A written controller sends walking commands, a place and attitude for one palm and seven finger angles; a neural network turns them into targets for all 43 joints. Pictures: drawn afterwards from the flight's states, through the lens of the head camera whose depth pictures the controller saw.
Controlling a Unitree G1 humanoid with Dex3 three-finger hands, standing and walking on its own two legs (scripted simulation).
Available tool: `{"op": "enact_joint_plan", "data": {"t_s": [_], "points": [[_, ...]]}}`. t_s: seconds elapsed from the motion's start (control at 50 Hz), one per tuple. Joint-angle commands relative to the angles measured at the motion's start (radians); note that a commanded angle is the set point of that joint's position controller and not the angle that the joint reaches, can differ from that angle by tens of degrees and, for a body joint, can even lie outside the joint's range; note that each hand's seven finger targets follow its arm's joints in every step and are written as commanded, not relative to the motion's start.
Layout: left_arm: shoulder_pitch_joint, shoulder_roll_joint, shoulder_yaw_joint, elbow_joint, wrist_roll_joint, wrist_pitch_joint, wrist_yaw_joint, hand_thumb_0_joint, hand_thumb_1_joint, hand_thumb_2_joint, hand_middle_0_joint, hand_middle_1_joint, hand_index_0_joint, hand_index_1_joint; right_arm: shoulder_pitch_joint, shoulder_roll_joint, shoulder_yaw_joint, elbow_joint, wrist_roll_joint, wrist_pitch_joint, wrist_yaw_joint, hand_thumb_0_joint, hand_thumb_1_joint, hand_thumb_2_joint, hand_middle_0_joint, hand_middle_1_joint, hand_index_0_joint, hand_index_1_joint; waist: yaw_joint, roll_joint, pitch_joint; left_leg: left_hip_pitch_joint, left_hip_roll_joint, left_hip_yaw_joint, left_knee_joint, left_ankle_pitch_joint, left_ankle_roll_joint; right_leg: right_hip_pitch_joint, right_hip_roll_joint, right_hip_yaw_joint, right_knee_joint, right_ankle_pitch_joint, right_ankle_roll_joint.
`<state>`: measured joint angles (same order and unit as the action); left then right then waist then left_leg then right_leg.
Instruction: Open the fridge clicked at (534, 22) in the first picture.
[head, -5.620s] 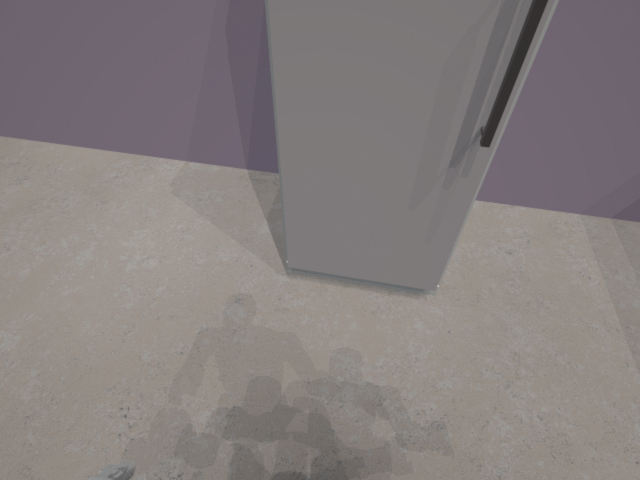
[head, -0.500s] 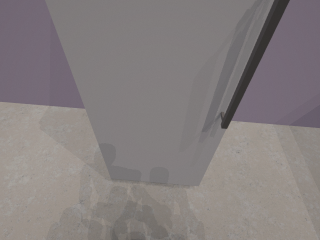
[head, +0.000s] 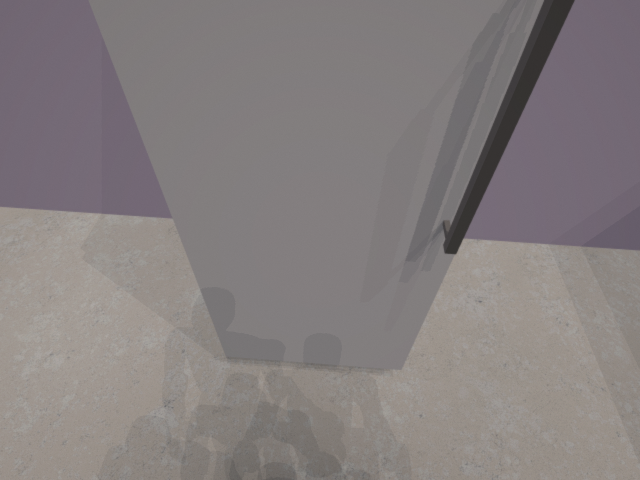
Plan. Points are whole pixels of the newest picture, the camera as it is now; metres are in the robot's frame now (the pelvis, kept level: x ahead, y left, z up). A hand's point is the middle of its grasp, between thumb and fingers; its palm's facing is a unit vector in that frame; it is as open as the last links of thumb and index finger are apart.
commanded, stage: raise the hand to about handle height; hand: right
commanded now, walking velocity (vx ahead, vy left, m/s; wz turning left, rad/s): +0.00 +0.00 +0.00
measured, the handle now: (491, 134) +0.51 -0.19 +0.18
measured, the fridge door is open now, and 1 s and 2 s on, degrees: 0 0 0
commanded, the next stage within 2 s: none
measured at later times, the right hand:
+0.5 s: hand out of the picture +0.14 -0.21 -0.03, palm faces +0.13 +0.99 +0.00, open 8.8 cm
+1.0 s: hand (584, 406) +0.21 -0.26 +0.06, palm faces +0.08 +0.99 -0.08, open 11.8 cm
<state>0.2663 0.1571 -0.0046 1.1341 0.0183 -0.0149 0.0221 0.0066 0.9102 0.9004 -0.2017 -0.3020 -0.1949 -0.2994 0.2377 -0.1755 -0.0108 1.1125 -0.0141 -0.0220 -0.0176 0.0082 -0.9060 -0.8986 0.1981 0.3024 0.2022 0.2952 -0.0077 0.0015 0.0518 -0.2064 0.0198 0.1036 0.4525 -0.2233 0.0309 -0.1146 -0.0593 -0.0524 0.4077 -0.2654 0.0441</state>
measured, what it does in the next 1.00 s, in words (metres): stands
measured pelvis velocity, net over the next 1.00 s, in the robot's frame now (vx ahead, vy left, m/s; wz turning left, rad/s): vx -0.01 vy -0.04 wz -0.02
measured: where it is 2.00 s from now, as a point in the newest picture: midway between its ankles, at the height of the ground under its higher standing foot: outside the picture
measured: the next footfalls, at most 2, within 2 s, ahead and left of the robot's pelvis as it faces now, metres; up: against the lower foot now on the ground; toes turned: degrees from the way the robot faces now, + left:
none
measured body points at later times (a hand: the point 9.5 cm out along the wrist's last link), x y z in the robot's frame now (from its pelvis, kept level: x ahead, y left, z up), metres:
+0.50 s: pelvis -0.02 -0.02 -0.06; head +0.01 -0.04 +0.39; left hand +0.22 +0.22 -0.08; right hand +0.13 -0.26 -0.03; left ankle +0.02 +0.10 -0.74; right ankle -0.03 -0.15 -0.74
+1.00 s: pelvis -0.01 -0.04 -0.03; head +0.00 -0.04 +0.42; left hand +0.15 +0.20 -0.11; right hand +0.20 -0.32 +0.06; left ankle +0.02 +0.10 -0.74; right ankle -0.03 -0.15 -0.74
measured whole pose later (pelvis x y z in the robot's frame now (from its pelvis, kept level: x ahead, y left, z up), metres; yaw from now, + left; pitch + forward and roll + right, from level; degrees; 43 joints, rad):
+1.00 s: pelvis -0.01 -0.04 -0.03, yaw -1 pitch +4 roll +2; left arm 0.31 0.26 -0.04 0.60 -0.04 -0.28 0.07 0.02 0.90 0.90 -0.21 -0.30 -0.20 -0.30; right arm 0.36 -0.28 -0.26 -0.13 0.29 -0.18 0.26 0.01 0.02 -0.51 0.26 0.89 0.27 0.89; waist -0.01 -0.03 -0.07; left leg -0.48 0.07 0.10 0.75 -0.34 -0.02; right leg -0.44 -0.04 -0.03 0.82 -0.45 -0.02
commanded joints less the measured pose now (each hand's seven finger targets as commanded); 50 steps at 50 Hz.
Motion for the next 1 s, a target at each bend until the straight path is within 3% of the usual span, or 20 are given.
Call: {"op": "enact_joint_plan", "data": {"t_s": [0.0,0.02,0.04,0.06,0.08,0.1,0.12,0.14,0.16,0.2,0.24,0.26,0.32,0.36,0.42,0.46,0.54,0.68,0.8,0.98], "points": [[0.063,0.100,0.016,-0.032,0.000,-0.017,0.010,0.000,0.900,0.900,-0.200,-0.300,-0.200,-0.300,0.037,-0.125,-0.022,-0.036,0.002,-0.011,-0.010,0.000,-0.900,-0.900,0.200,0.300,0.200,0.300,-0.003,-0.004,0.006,0.038,0.108,-0.120,-0.097,0.098,0.016,-0.078,-0.052,0.043,-0.073,0.121,-0.050],[-0.042,0.119,0.028,-0.089,-0.015,-0.020,-0.001,0.000,0.900,0.900,-0.200,-0.300,-0.200,-0.300,0.163,-0.115,-0.014,0.016,0.001,-0.021,-0.050,0.000,-0.900,-0.900,0.200,0.300,0.200,0.300,-0.047,0.012,-0.011,0.055,0.176,-0.192,-0.077,0.489,-0.022,-0.146,-0.055,-0.012,0.148,0.044,-0.020],[-0.046,0.276,0.033,-0.451,-0.067,-0.183,0.049,0.000,0.900,0.900,-0.200,-0.300,-0.200,-0.300,-0.621,-0.320,-0.121,-1.535,0.223,-0.259,-0.033,0.000,-0.877,-0.890,0.202,0.315,0.202,0.315,0.077,-0.202,-0.482,0.185,0.085,-0.162,-0.014,0.357,0.003,0.085,0.066,0.015,-0.001,0.181,-0.069],[-0.112,0.171,0.010,-0.402,-0.067,-0.260,0.089,0.000,0.900,0.900,-0.200,-0.300,-0.200,-0.300,-0.418,-0.409,-0.225,-1.457,0.169,-0.250,-0.105,0.000,-0.853,-0.880,0.203,0.330,0.203,0.330,0.022,-0.252,-0.385,0.126,0.021,-0.137,0.030,0.197,0.006,0.095,0.053,-0.033,0.007,0.189,-0.066],[-0.089,0.141,0.026,-0.432,-0.055,-0.299,0.082,0.000,0.900,0.900,-0.200,-0.300,-0.200,-0.300,0.094,-0.042,-0.020,-1.195,0.162,-0.123,-0.099,0.000,-0.830,-0.870,0.205,0.345,0.205,0.345,0.006,-0.196,-0.267,0.069,0.007,-0.025,0.043,0.089,0.005,-0.040,0.046,-0.005,-0.022,0.185,-0.060],[-0.076,0.171,0.029,-0.405,-0.078,-0.311,0.080,0.000,0.900,0.900,-0.200,-0.300,-0.200,-0.300,0.108,0.006,-0.030,-1.111,0.201,-0.096,-0.093,0.000,-0.807,-0.860,0.207,0.360,0.207,0.360,0.025,-0.038,-0.139,-0.018,0.007,-0.012,0.018,0.042,-0.015,-0.111,0.052,0.022,0.015,0.117,-0.049],[-0.096,0.195,0.045,-0.467,-0.069,-0.329,0.073,0.000,0.900,0.900,-0.200,-0.300,-0.200,-0.300,0.022,-0.024,-0.044,-1.172,0.208,-0.153,-0.071,0.000,-0.783,-0.850,0.208,0.375,0.208,0.375,0.048,0.028,-0.023,-0.128,0.011,-0.017,0.008,-0.055,-0.031,-0.177,0.056,0.040,0.053,0.036,-0.056],[-0.081,0.205,0.066,-0.476,-0.050,-0.340,0.067,0.000,0.900,0.900,-0.200,-0.300,-0.200,-0.300,0.054,-0.062,-0.107,-1.110,0.209,-0.222,-0.046,0.000,-0.760,-0.840,0.210,0.390,0.210,0.390,0.050,0.147,-0.027,-0.195,0.010,-0.021,0.012,-0.162,-0.039,-0.235,0.062,0.035,0.103,-0.017,-0.057],[-0.096,0.199,0.078,-0.513,-0.044,-0.347,0.052,0.000,0.900,0.900,-0.200,-0.300,-0.200,-0.300,0.209,-0.043,-0.138,-1.013,0.215,-0.285,-0.001,0.000,-0.737,-0.830,0.212,0.405,0.212,0.405,-0.005,0.160,-0.013,-0.214,0.009,-0.026,0.048,-0.213,-0.030,-0.304,0.070,0.029,0.140,-0.037,-0.046],[-0.124,0.194,0.087,-0.571,-0.030,-0.345,0.014,0.000,0.900,0.900,-0.200,-0.300,-0.200,-0.300,0.369,0.018,-0.133,-0.903,0.245,-0.444,0.122,0.000,-0.690,-0.810,0.215,0.435,0.215,0.435,-0.041,0.277,-0.032,-0.272,0.011,-0.052,0.158,-0.251,-0.028,-0.465,0.075,0.020,0.251,-0.070,-0.030],[-0.156,0.214,0.106,-0.641,-0.022,-0.331,-0.024,0.000,0.900,0.900,-0.200,-0.300,-0.200,-0.300,0.421,0.000,-0.147,-0.921,0.263,-0.601,0.262,0.000,-0.643,-0.790,0.218,0.465,0.218,0.465,-0.043,0.213,-0.093,-0.273,0.019,-0.079,0.256,-0.158,-0.015,-0.536,0.088,0.008,0.365,-0.058,-0.024],[-0.154,0.219,0.117,-0.672,-0.030,-0.317,-0.040,0.000,0.900,0.900,-0.200,-0.300,-0.200,-0.300,0.477,-0.054,-0.210,-0.886,0.261,-0.612,0.309,0.000,-0.620,-0.780,0.220,0.480,0.220,0.480,-0.071,0.107,-0.130,-0.253,0.031,-0.100,0.290,-0.094,0.002,-0.537,0.094,-0.003,0.399,-0.024,-0.029],[-0.184,0.216,0.104,-0.779,-0.053,-0.277,-0.028,0.000,0.900,0.900,-0.200,-0.300,-0.200,-0.300,0.386,-0.079,-0.204,-1.116,0.304,-0.505,0.350,0.000,-0.550,-0.750,0.225,0.525,0.225,0.525,-0.075,0.083,-0.253,-0.232,0.041,-0.124,0.316,-0.061,-0.016,-0.570,0.108,-0.031,0.424,-0.018,-0.049],[-0.161,0.205,0.093,-0.805,-0.052,-0.259,-0.007,0.000,0.900,0.900,-0.200,-0.300,-0.200,-0.300,0.271,-0.098,-0.220,-1.262,0.320,-0.463,0.309,0.000,-0.503,-0.730,0.228,0.555,0.228,0.555,-0.054,0.058,-0.253,-0.289,0.024,-0.112,0.310,-0.178,-0.017,-0.561,0.097,-0.001,0.413,-0.076,-0.052],[-0.091,0.190,0.083,-0.818,-0.038,-0.255,0.010,0.000,0.900,0.900,-0.200,-0.300,-0.200,-0.300,0.153,-0.123,-0.202,-1.525,0.270,-0.496,0.210,0.000,-0.433,-0.700,0.233,0.600,0.233,0.600,-0.010,-0.097,-0.313,-0.322,0.000,-0.070,0.377,-0.032,-0.011,-0.472,0.071,0.029,0.431,0.015,-0.062],[-0.052,0.198,0.067,-0.794,-0.027,-0.253,0.017,0.000,0.900,0.900,-0.200,-0.300,-0.200,-0.300,0.044,-0.128,-0.155,-1.607,0.241,-0.528,0.184,0.000,-0.387,-0.680,0.237,0.630,0.237,0.630,0.042,-0.083,-0.315,-0.363,-0.014,-0.050,0.408,0.030,-0.009,-0.448,0.057,0.058,0.455,0.059,-0.066],[-0.052,0.212,0.051,-0.757,-0.043,-0.273,0.033,0.000,0.900,0.900,-0.200,-0.300,-0.200,-0.300,0.054,-0.133,-0.123,-1.513,0.237,-0.495,0.241,0.000,-0.293,-0.640,0.243,0.690,0.243,0.690,0.066,-0.102,-0.278,-0.395,-0.017,-0.037,0.369,-0.060,-0.011,-0.452,0.048,0.079,0.438,-0.021,-0.061],[-0.117,0.191,0.025,-0.770,-0.064,-0.278,0.053,0.000,0.900,0.900,-0.200,-0.300,-0.200,-0.300,0.164,-0.185,-0.264,-1.423,0.304,-0.222,0.279,0.000,-0.130,-0.570,0.255,0.795,0.255,0.795,-0.030,-0.050,-0.320,-0.199,-0.011,-0.004,0.304,-0.003,-0.013,-0.421,0.051,0.087,0.314,0.042,-0.048],[-0.095,0.192,0.018,-0.742,-0.057,-0.305,0.048,0.000,0.900,0.900,-0.200,-0.300,-0.200,-0.300,0.111,-0.211,-0.316,-1.463,0.321,-0.228,0.235,0.000,0.010,-0.510,0.265,0.885,0.265,0.885,-0.027,-0.016,-0.265,-0.179,-0.018,0.007,0.267,0.016,-0.016,-0.384,0.043,0.083,0.262,0.078,-0.040],[-0.074,0.225,0.012,-0.711,-0.069,-0.352,0.067,0.000,0.900,0.900,-0.200,-0.300,-0.200,-0.300,-0.067,-0.292,-0.356,-1.447,0.333,-0.194,0.295,0.000,0.220,-0.420,0.280,1.020,0.280,1.020,-0.021,-0.082,-0.240,-0.118,-0.010,-0.014,0.185,0.026,-0.013,-0.292,0.051,0.077,0.201,0.077,-0.047]]}}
